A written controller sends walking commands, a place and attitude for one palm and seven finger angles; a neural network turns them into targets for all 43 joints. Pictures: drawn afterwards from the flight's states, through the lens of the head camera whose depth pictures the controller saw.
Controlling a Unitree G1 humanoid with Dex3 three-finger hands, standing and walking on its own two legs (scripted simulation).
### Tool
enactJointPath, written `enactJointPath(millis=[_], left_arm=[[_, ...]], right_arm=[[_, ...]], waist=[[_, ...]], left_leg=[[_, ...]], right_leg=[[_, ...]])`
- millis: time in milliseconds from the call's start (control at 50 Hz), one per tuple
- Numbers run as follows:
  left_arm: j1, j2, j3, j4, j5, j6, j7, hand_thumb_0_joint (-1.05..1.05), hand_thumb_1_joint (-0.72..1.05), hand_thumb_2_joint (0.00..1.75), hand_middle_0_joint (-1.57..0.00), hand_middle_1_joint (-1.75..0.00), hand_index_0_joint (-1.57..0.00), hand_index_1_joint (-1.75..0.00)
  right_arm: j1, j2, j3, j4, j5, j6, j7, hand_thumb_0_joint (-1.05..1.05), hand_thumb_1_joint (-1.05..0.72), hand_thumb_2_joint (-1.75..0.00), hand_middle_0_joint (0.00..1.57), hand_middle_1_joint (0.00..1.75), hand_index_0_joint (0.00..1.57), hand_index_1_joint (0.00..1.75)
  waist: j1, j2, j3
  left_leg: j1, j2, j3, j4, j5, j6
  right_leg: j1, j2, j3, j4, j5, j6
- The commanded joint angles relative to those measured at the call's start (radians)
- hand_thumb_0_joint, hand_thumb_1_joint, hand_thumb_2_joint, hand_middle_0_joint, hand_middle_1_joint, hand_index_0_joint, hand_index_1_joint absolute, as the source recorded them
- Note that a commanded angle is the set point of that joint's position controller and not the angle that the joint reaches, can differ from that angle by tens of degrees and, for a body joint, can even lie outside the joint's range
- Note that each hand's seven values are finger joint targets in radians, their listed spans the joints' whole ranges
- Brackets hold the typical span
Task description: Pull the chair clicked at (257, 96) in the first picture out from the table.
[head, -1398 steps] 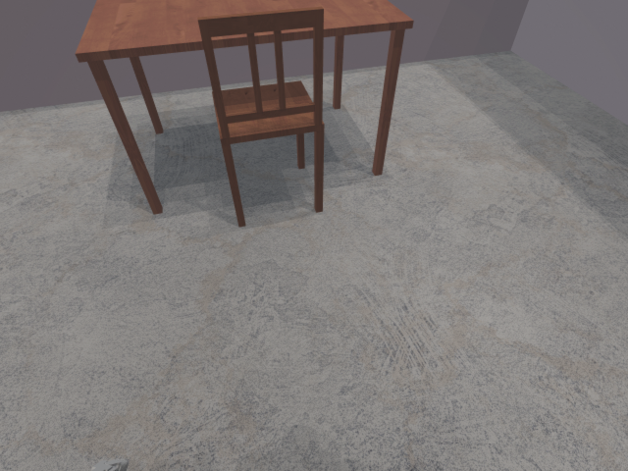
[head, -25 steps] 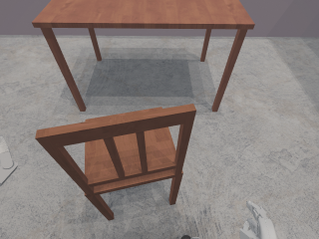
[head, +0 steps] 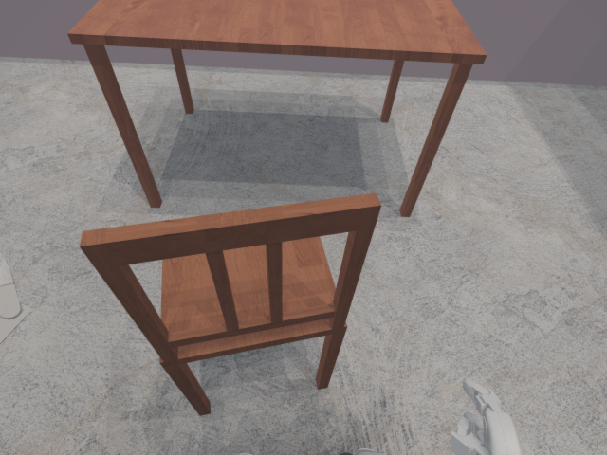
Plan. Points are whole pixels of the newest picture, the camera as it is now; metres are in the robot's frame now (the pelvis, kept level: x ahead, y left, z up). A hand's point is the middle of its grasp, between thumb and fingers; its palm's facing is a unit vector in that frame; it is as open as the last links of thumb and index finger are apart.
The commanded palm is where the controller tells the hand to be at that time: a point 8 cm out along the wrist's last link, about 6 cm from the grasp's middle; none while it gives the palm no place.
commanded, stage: step back with the hand held close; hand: left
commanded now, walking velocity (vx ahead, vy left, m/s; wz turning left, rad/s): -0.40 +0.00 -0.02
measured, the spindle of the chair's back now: (224, 292) +0.37 +0.15 -0.08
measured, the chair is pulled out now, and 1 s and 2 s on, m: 0.60 0.60 0.60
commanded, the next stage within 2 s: stop stepping back and stand still in 0.56 s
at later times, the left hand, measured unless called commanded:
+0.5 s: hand out of the picture +0.13 +0.26 +0.17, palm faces +0.42 -0.73 -0.54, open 7.5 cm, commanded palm +0.06 +0.29 +0.19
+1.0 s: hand out of the picture +0.03 +0.22 +0.17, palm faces +0.37 -0.79 -0.50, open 7.5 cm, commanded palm -0.03 +0.26 +0.19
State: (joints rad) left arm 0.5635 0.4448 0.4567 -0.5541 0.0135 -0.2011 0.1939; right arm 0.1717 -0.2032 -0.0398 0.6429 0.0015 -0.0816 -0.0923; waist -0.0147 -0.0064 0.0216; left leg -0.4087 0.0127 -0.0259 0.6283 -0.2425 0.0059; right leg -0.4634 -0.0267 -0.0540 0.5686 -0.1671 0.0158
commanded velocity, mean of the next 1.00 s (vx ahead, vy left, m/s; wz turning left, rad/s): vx -0.17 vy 0.03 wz -0.02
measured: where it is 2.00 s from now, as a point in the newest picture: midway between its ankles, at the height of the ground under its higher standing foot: outside the picture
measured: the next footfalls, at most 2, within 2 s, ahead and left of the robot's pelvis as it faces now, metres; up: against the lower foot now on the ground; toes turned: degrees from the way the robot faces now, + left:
right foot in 0.04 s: +0.07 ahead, -0.14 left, +0.00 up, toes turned -2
left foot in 0.46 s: -0.01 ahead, +0.11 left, +0.00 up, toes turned +2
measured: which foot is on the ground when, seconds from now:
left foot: down 0.00-0.26, up 0.28-0.44, down 0.46-0.78, up 0.80-0.90, down 0.92-1.00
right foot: up 0.00-0.02, down 0.04-0.48, up 0.50-0.70, down 0.72-1.00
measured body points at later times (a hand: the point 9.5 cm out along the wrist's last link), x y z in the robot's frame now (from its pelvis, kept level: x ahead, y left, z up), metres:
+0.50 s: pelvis -0.07 -0.01 +0.00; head -0.04 +0.01 +0.45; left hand +0.10 +0.30 +0.20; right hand +0.11 -0.26 -0.08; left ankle -0.05 +0.11 -0.73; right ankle +0.03 -0.14 -0.72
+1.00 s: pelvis -0.18 -0.03 +0.01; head -0.19 -0.03 +0.46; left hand +0.00 +0.26 +0.20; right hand -0.06 -0.31 -0.08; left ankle -0.13 +0.08 -0.73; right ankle -0.16 -0.17 -0.72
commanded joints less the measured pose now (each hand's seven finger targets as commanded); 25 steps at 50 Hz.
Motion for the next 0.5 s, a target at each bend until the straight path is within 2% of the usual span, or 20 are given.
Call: enactJointPath(millis=[0,20,40,100,120,160,180,200,220,240,260,300,320,340,380,400,420,440,460,480], left_arm=[[-0.028,0.168,0.153,-0.206,-0.006,-0.07,0.011,0.0,0.9,0.9,-0.2,-0.3,-0.2,-0.3],[-0.038,0.18,0.165,-0.181,-0.006,-0.073,0.008,0.0,0.9,0.9,-0.2,-0.3,-0.2,-0.3],[-0.017,0.152,0.134,-0.189,-0.021,-0.084,0.003,0.0,0.9,0.9,-0.2,-0.3,-0.2,-0.3],[-0.059,0.154,0.107,-0.258,-0.031,-0.111,-0.01,0.0,0.9,0.9,-0.2,-0.3,-0.2,-0.3],[-0.056,0.163,0.113,-0.268,-0.036,-0.11,-0.01,0.0,0.9,0.9,-0.2,-0.3,-0.2,-0.3],[-0.025,0.156,0.114,-0.28,-0.048,-0.111,-0.016,0.0,0.9,0.9,-0.2,-0.3,-0.2,-0.3],[-0.021,0.173,0.136,-0.277,-0.05,-0.113,-0.016,0.0,0.9,0.9,-0.2,-0.3,-0.2,-0.3],[-0.016,0.184,0.153,-0.264,-0.048,-0.113,-0.016,0.0,0.9,0.9,-0.2,-0.3,-0.2,-0.3],[-0.015,0.228,0.186,-0.248,-0.042,-0.113,-0.012,0.0,0.9,0.9,-0.2,-0.3,-0.2,-0.3],[-0.007,0.215,0.161,-0.219,-0.051,-0.099,-0.008,0.0,0.9,0.9,-0.2,-0.3,-0.2,-0.3],[-0.012,0.219,0.156,-0.178,-0.054,-0.077,0.004,0.0,0.9,0.9,-0.2,-0.3,-0.2,-0.3],[-0.001,0.194,0.161,-0.121,-0.039,-0.053,0.007,0.0,0.9,0.9,-0.2,-0.3,-0.2,-0.3],[0.0,0.214,0.183,-0.1,-0.033,-0.055,0.006,0.0,0.9,0.9,-0.2,-0.3,-0.2,-0.3],[0.038,0.18,0.168,-0.079,-0.033,-0.055,0.004,0.0,0.9,0.9,-0.2,-0.3,-0.2,-0.3],[0.06,0.161,0.141,-0.103,-0.035,-0.057,0.002,0.0,0.9,0.9,-0.2,-0.3,-0.2,-0.3],[0.042,0.159,0.122,-0.147,-0.037,-0.065,0.002,0.0,0.9,0.9,-0.2,-0.3,-0.2,-0.3],[0.011,0.181,0.122,-0.182,-0.034,-0.079,0.003,0.0,0.9,0.9,-0.2,-0.3,-0.2,-0.3],[0.01,0.157,0.101,-0.214,-0.032,-0.084,-0.002,0.0,0.9,0.9,-0.2,-0.3,-0.2,-0.3],[0.009,0.169,0.111,-0.226,-0.035,-0.084,-0.005,0.0,0.9,0.9,-0.2,-0.3,-0.2,-0.3],[-0.012,0.185,0.135,-0.24,-0.031,-0.084,-0.004,0.0,0.9,0.9,-0.2,-0.3,-0.2,-0.3]], right_arm=[[-0.081,-0.136,-0.05,-0.163,0.007,-0.095,-0.016,0.0,-0.9,-0.9,0.2,0.3,0.2,0.3],[-0.09,-0.137,-0.05,-0.151,0.005,-0.107,-0.018,0.0,-0.9,-0.9,0.2,0.3,0.2,0.3],[-0.059,-0.127,-0.042,-0.138,-0.002,-0.114,-0.016,0.0,-0.9,-0.9,0.2,0.3,0.2,0.3],[-0.059,-0.131,-0.032,-0.105,-0.022,-0.142,-0.003,0.0,-0.9,-0.9,0.2,0.3,0.2,0.3],[-0.06,-0.129,-0.039,-0.094,-0.018,-0.143,-0.002,0.0,-0.9,-0.9,0.2,0.3,0.2,0.3],[-0.071,-0.125,-0.04,-0.11,-0.013,-0.14,0.006,0.0,-0.9,-0.9,0.2,0.3,0.2,0.3],[-0.08,-0.126,-0.042,-0.113,-0.012,-0.136,0.006,0.0,-0.9,-0.9,0.2,0.3,0.2,0.3],[-0.08,-0.121,-0.046,-0.12,-0.008,-0.129,0.006,0.0,-0.9,-0.9,0.2,0.3,0.2,0.3],[-0.06,-0.113,-0.055,-0.115,-0.006,-0.113,0.005,0.0,-0.9,-0.9,0.2,0.3,0.2,0.3],[-0.045,-0.098,-0.057,-0.115,-0.007,-0.099,0.011,0.0,-0.9,-0.9,0.2,0.3,0.2,0.3],[-0.079,-0.089,-0.063,-0.109,-0.008,-0.081,0.015,0.0,-0.9,-0.9,0.2,0.3,0.2,0.3],[-0.109,-0.053,-0.036,-0.122,-0.012,-0.056,0.01,0.0,-0.9,-0.9,0.2,0.3,0.2,0.3],[-0.14,-0.06,-0.027,-0.132,-0.01,-0.051,0.005,0.0,-0.9,-0.9,0.2,0.3,0.2,0.3],[-0.127,-0.052,-0.016,-0.13,-0.009,-0.04,-0.002,0.0,-0.9,-0.9,0.2,0.3,0.2,0.3],[-0.083,-0.076,-0.013,-0.124,-0.009,-0.022,-0.004,0.0,-0.9,-0.9,0.2,0.3,0.2,0.3],[-0.069,-0.093,-0.017,-0.122,-0.007,-0.019,-0.004,0.0,-0.9,-0.9,0.2,0.3,0.2,0.3],[-0.091,-0.117,-0.038,-0.125,-0.006,-0.028,-0.005,0.0,-0.9,-0.9,0.2,0.3,0.2,0.3],[-0.078,-0.134,-0.038,-0.142,0.0,-0.042,0.002,0.0,-0.9,-0.9,0.2,0.3,0.2,0.3],[-0.078,-0.13,-0.044,-0.148,0.012,-0.067,0.008,0.0,-0.9,-0.9,0.2,0.3,0.2,0.3],[-0.089,-0.132,-0.041,-0.159,-0.003,-0.094,0.007,0.0,-0.9,-0.9,0.2,0.3,0.2,0.3]], waist=[[0.025,0.161,-0.109],[0.026,0.18,-0.086],[0.024,0.15,-0.085],[0.024,0.222,-0.205],[0.029,0.193,-0.235],[0.034,0.183,-0.247],[0.035,0.154,-0.229],[0.032,0.087,-0.217],[0.025,-0.024,-0.232],[0.015,-0.147,-0.22],[0.032,-0.192,-0.211],[0.011,-0.182,-0.172],[0.025,-0.182,-0.147],[0.024,-0.169,-0.136],[0.01,-0.14,-0.142],[0.008,-0.085,-0.14],[0.018,0.018,-0.112],[0.031,0.136,-0.14],[0.028,0.171,-0.167],[0.009,0.296,-0.156]], left_leg=[[-0.345,0.232,-0.16,-0.282,-0.126,0.097],[-0.364,0.238,-0.163,-0.291,-0.149,0.103],[-0.23,0.208,-0.158,-0.223,0.078,0.088],[0.013,0.23,-0.13,-0.169,0.415,0.077],[0.063,0.228,-0.122,-0.144,0.447,0.074],[0.041,0.225,-0.108,-0.114,0.355,0.073],[-0.022,0.206,-0.097,-0.097,0.234,0.064],[-0.066,0.147,-0.065,-0.044,0.083,0.04],[-0.053,0.056,-0.012,0.056,-0.068,0.002],[-0.011,-0.033,0.024,0.203,-0.2,-0.034],[0.008,-0.041,-0.006,0.414,-0.265,-0.038],[-0.02,-0.014,-0.028,0.45,-0.254,-0.032],[-0.025,-0.005,-0.024,0.347,-0.275,-0.025],[0.008,0.004,-0.012,0.207,-0.272,-0.021],[0.077,-0.012,0.045,-0.134,-0.152,-0.013],[0.104,0.017,0.041,-0.282,-0.053,-0.001],[0.08,0.108,-0.031,-0.324,0.019,0.033],[0.06,0.223,-0.114,-0.315,0.128,0.074],[0.04,0.282,-0.114,-0.318,0.156,0.089],[-0.124,0.345,-0.179,-0.377,0.024,0.131]], right_leg=[[0.416,0.002,0.065,0.184,0.075,-0.004],[0.41,-0.001,0.076,0.189,0.005,-0.008],[0.323,-0.016,0.078,0.104,0.105,-0.022],[0.263,-0.025,0.067,0.081,0.079,-0.022],[0.257,-0.023,0.075,0.08,0.051,-0.025],[0.275,-0.03,0.082,0.053,0.043,-0.033],[0.295,-0.042,0.098,0.031,0.085,-0.037],[0.287,-0.078,0.162,-0.02,0.173,-0.058],[0.244,-0.167,0.287,-0.144,0.22,-0.097],[0.145,-0.298,0.426,-0.296,0.123,-0.157],[0.085,-0.382,0.466,-0.381,-0.029,-0.204],[0.097,-0.323,0.33,-0.326,0.038,-0.192],[0.107,-0.295,0.285,-0.297,0.103,-0.178],[0.132,-0.246,0.247,-0.28,0.121,-0.148],[0.203,-0.179,0.189,-0.227,0.133,-0.087],[0.234,-0.145,0.161,-0.166,0.116,-0.052],[0.233,-0.094,0.139,-0.09,0.085,-0.019],[0.218,-0.041,0.095,0.013,0.017,0.006],[0.206,-0.023,0.079,0.121,-0.126,0.01],[0.235,-0.007,0.064,0.305,-0.239,0.011]])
